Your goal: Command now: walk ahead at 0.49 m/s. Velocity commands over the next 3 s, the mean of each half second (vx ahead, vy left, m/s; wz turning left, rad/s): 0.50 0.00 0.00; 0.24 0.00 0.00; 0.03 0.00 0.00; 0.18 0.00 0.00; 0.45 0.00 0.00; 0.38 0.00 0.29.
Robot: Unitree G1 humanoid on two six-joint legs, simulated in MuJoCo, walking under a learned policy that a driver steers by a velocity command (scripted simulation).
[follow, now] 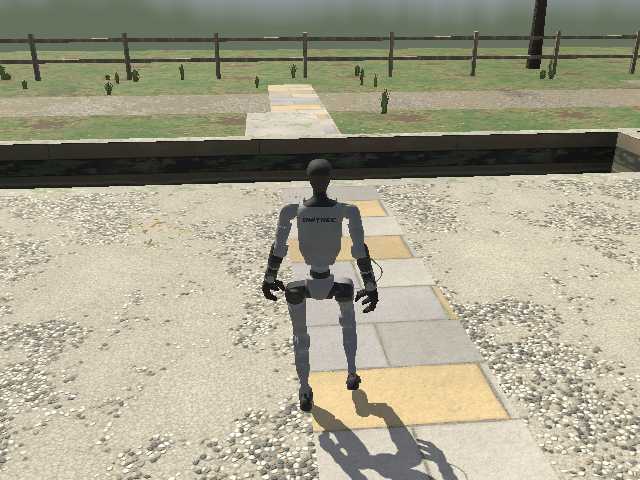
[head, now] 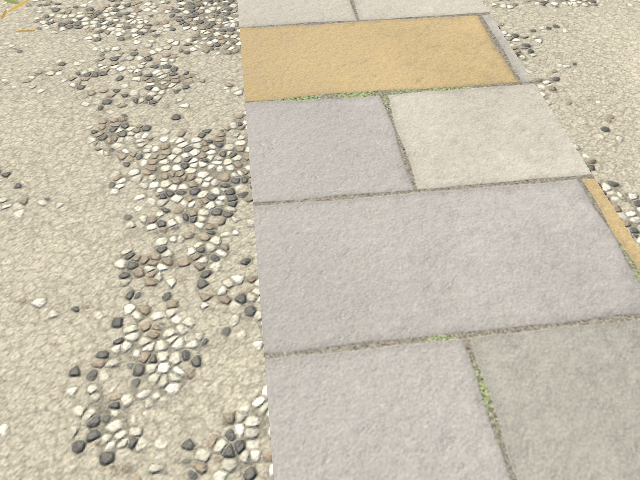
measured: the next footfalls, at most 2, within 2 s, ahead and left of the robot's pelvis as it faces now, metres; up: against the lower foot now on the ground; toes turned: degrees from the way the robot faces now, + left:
right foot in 0.30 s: +0.34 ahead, -0.17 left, +0.00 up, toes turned -2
left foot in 0.80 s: +0.59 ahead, +0.05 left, +0.00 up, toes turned +2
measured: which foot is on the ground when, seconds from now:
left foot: down 0.00-0.32, up 0.34-0.78, down 0.80-1.00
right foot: up 0.00-0.28, down 0.30-0.82, up 0.84-1.00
